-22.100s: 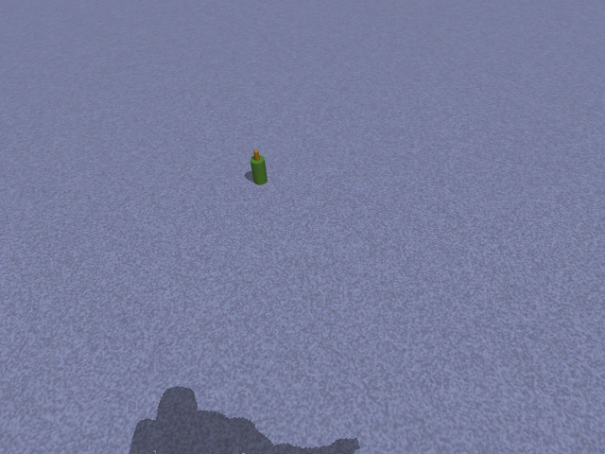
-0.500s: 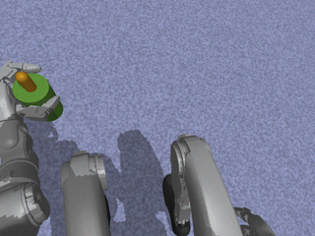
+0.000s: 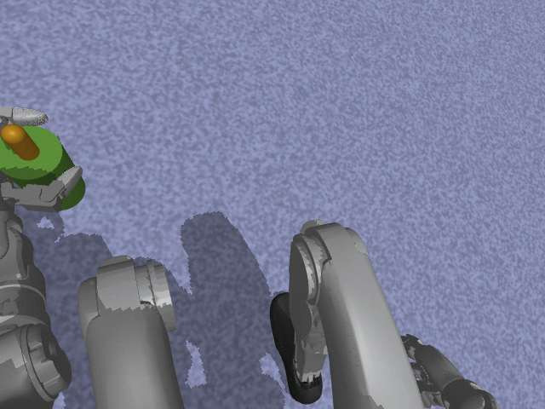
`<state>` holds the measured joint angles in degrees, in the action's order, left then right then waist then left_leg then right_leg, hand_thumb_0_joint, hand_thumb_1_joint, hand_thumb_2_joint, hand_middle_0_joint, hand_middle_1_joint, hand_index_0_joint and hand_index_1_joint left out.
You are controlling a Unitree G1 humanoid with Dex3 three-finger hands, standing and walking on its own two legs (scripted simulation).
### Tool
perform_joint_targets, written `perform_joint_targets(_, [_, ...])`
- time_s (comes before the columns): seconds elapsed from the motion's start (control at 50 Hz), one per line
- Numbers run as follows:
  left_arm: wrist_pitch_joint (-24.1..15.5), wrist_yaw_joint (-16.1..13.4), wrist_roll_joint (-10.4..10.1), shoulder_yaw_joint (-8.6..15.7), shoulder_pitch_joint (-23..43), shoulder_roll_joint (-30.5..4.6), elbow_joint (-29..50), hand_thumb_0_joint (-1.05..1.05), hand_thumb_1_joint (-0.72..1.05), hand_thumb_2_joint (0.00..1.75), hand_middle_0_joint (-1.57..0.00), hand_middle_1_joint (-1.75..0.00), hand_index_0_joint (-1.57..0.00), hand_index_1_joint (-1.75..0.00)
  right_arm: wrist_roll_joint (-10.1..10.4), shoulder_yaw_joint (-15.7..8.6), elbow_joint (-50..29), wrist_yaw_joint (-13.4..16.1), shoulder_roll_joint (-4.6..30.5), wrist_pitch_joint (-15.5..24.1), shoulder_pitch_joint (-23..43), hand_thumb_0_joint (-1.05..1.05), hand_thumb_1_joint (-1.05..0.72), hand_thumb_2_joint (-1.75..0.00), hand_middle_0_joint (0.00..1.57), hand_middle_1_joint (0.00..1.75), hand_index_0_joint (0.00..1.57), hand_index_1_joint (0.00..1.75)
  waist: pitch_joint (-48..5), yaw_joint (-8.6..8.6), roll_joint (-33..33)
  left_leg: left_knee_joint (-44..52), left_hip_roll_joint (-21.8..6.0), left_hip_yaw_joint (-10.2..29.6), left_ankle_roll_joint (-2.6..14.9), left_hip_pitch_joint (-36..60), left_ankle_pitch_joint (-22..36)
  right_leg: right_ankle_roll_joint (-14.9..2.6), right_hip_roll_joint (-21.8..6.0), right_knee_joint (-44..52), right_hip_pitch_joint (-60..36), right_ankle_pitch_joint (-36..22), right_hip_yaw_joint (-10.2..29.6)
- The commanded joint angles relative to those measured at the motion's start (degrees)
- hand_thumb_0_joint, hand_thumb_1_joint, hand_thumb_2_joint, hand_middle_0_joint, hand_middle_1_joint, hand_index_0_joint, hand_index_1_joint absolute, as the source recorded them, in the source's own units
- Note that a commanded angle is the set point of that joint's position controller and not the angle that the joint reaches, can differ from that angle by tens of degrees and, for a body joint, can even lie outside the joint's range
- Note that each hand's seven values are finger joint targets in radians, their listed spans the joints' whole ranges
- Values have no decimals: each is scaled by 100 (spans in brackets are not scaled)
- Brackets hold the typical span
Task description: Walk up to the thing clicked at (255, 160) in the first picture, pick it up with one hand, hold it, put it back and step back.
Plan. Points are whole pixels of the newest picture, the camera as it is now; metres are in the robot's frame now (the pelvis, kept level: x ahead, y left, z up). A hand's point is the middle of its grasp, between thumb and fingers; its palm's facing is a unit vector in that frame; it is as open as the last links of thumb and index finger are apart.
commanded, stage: crouch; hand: left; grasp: from the side
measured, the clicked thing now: (40, 165) +0.46 +0.26 -0.10
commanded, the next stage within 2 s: lower in 0.02 s
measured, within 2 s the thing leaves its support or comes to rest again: rests again in 1.22 s
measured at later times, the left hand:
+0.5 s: hand (57, 179) +0.46 +0.25 -0.15, palm faces +0.22 -0.98 -0.03, open 9.6 cm
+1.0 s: hand (67, 181) +0.46 +0.25 -0.19, palm faces +0.23 -0.97 -0.04, open 9.6 cm
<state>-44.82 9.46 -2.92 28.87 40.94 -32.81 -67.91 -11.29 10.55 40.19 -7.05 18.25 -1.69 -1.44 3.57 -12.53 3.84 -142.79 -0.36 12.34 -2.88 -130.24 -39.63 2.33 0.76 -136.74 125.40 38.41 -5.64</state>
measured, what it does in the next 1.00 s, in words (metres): stands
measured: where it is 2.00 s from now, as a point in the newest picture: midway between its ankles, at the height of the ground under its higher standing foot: (233, 388)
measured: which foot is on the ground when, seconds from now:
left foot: down 0.00-1.00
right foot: down 0.00-1.00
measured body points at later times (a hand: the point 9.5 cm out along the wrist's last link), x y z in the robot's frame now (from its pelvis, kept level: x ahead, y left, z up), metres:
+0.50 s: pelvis +0.00 +0.01 -0.01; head +0.24 +0.12 +0.34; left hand +0.44 +0.30 -0.15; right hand +0.10 -0.27 -0.09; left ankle +0.08 +0.14 -0.28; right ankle +0.11 -0.12 -0.28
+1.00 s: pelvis -0.01 +0.01 -0.02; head +0.25 +0.15 +0.31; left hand +0.45 +0.30 -0.18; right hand +0.10 -0.26 -0.08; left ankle +0.08 +0.14 -0.28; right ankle +0.11 -0.12 -0.28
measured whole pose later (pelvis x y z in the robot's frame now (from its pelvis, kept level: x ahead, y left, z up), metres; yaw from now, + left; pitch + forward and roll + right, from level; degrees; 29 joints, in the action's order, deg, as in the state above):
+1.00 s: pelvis -0.01 +0.01 -0.02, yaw -5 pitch +18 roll -15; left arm -56.0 2.1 -1.9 29.6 41.6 -45.7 -80.8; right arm -18.8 25.1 35.2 -8.3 21.0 -2.3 6.3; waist 15.6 -16.5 12.6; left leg -150.2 0.3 20.1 -2.9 -128.5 -40.8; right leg 4.2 3.0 -138.2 121.0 36.8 -11.2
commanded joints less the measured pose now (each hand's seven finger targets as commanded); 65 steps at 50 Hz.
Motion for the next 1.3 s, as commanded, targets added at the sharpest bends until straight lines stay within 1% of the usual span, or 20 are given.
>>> perform_joint_targets(0.0, [-673,-59,-197,189,2003,-1529,1298,0,27,126,-129,-140,-130,-140,-40,-374,-199,86,1508,-15,-786,0,-91,-91,20,30,20,30,-3884,-149,-1657,1397,-99,-635,324,2143,516,-302,206,1327,-2236,-914,-452])
perform_joint_targets(0.06, [-705,-100,-176,324,1802,-1655,1255,0,30,127,-129,-141,-130,-141,-68,-329,-188,77,1558,-31,-785,0,-91,-91,20,30,20,30,-3927,-105,-1814,1407,-112,-606,285,2333,695,-314,214,1243,-2278,-1041,-505])
perform_joint_targets(0.14, [-736,-124,-147,266,1784,-1658,1411,0,25,125,-132,-145,-133,-145,-105,-265,-217,67,1615,-58,-789,0,-93,-91,20,30,20,30,-4056,-140,-2184,1430,-135,-531,219,2698,1040,-350,212,1117,-2240,-1304,-556])
perform_joint_targets(0.2, [-765,-167,-162,172,1603,-1436,984,0,22,124,-130,-143,-132,-143,-125,-164,-248,33,1676,-65,-700,0,-93,-91,20,30,20,30,-3692,-317,-2146,1397,-157,-393,190,2719,1181,-375,221,1013,-1997,-1401,-657])
perform_joint_targets(0.24, [-846,-194,-161,147,1574,-1462,804,0,23,123,-129,-142,-130,-141,-152,-90,-308,34,1701,-79,-569,0,-93,-91,20,30,20,30,-3448,-348,-2049,1354,-161,-359,208,2581,1027,-367,227,1029,-1941,-1294,-691])
perform_joint_targets(0.3, [-1011,-263,-137,232,1690,-1734,841,0,26,125,-132,-144,-133,-144,-234,26,-325,10,1758,-79,-546,0,-93,-91,20,30,20,30,-3494,-428,-1973,1225,-175,-330,228,2570,1090,-323,246,1048,-2222,-1390,-699])
perform_joint_targets(0.32, [-1088,-264,-137,162,1853,-1763,922,0,26,125,-132,-144,-133,-143,-271,77,-345,4,1756,-77,-497,0,-93,-91,20,30,20,30,-3531,-477,-2020,1169,-190,-322,234,2602,1075,-309,253,1042,-2261,-1403,-692])
perform_joint_targets(0.4, [-1280,-335,-156,257,2019,-2036,840,0,28,125,-131,-143,-132,-143,-367,214,-337,-4,1833,-75,-421,0,-93,-91,20,30,20,30,-3540,-566,-2127,1090,-215,-280,226,2642,1004,-285,276,1021,-2375,-1383,-721])
perform_joint_targets(0.5, [-1446,-391,-127,268,2128,-2285,619,0,22,123,-128,-141,-130,-140,-486,374,-339,12,1972,-74,-249,0,-92,-91,20,30,20,30,-3200,-680,-2373,1091,-240,-217,176,2687,785,-296,287,987,-2233,-1264,-829])
perform_joint_targets(0.54, [-1462,-431,-60,301,1858,-2342,394,0,22,120,-126,-138,-128,-138,-531,433,-370,12,1980,-87,-114,0,-93,-91,20,30,20,30,-3055,-595,-2414,1105,-254,-194,152,2711,794,-317,305,946,-2154,-1239,-863])
perform_joint_targets(0.56, [-1469,-438,-46,217,1898,-2289,316,0,21,121,-127,-140,-129,-139,-555,450,-363,17,2027,-99,-137,0,-93,-91,20,30,20,30,-3052,-673,-2435,1097,-260,-164,138,2797,846,-314,306,935,-2148,-1295,-899])
perform_joint_targets(0.64, [-1493,-493,33,197,1655,-2337,25,0,22,123,-128,-141,-129,-140,-615,553,-426,3,2096,-107,-26,0,-92,-91,20,30,20,30,-2809,-725,-2355,1098,-265,-99,134,2687,827,-302,315,903,-2163,-1307,-998])
perform_joint_targets(0.74, [-1554,-515,-72,115,1646,-2232,18,0,25,122,-127,-140,-129,-139,-641,637,-491,-5,2192,-100,73,0,-91,-90,20,30,20,30,-2805,-831,-2347,1087,-282,45,121,2862,915,-272,333,838,-2157,-1416,-1121])
perform_joint_targets(0.82, [-1657,-634,-89,123,1889,-2362,78,0,25,123,-128,-141,-130,-140,-688,737,-509,-6,2205,-101,145,0,-91,-90,20,30,20,30,-2732,-920,-2347,992,-292,96,134,2806,1058,-247,350,827,-2251,-1572,-1134])
perform_joint_targets(0.96, [-1840,-821,-4,152,1993,-2649,2,0,30,125,-127,-139,-128,-139,-789,886,-527,-2,2223,-114,295,0,-91,-90,20,30,20,30,-2521,-970,-2425,952,-313,110,141,2645,807,-237,387,860,-2341,-1433,-1149])
perform_joint_targets(1.02, [-1877,-843,-14,186,1852,-2694,-32,0,30,124,-125,-138,-127,-137,-825,936,-540,2,2216,-124,342,0,-91,-90,20,30,20,30,-2653,-900,-2354,877,-324,105,145,2720,918,-219,418,875,-2476,-1540,-1147])
perform_joint_targets(1.04, [-1861,-844,-15,152,1760,-2597,-183,0,30,125,-125,-139,-127,-139,-847,958,-554,2,2223,-122,335,0,-91,-90,20,30,20,30,-2692,-978,-2369,860,-330,120,138,2781,1035,-203,418,854,-2553,-1651,-1160])
perform_joint_targets(1.08, [-1857,-849,13,140,1753,-2711,-204,0,30,124,-125,-138,-127,-138,-841,975,-559,16,2234,-131,417,0,-91,-90,20,30,20,30,-2568,-930,-2301,856,-332,115,153,2642,926,-217,429,880,-2480,-1576,-1159])
perform_joint_targets(1.14, [-1818,-829,17,-13,1762,-2543,-342,0,33,127,-127,-141,-129,-140,-852,1003,-617,28,2257,-140,496,0,-90,-90,20,30,20,30,-2352,-1044,-2203,896,-347,178,152,2569,768,-209,439,892,-2351,-1444,-1254])
perform_joint_targets(1.28, [-1884,-883,-58,56,1669,-2579,-314,0,34,126,-127,-140,-129,-140,-871,1056,-655,29,2297,-122,564,0,-90,-90,20,30,20,30,-2399,-1009,-2272,911,-368,270,112,2789,1007,-210,470,816,-2417,-1629,-1334])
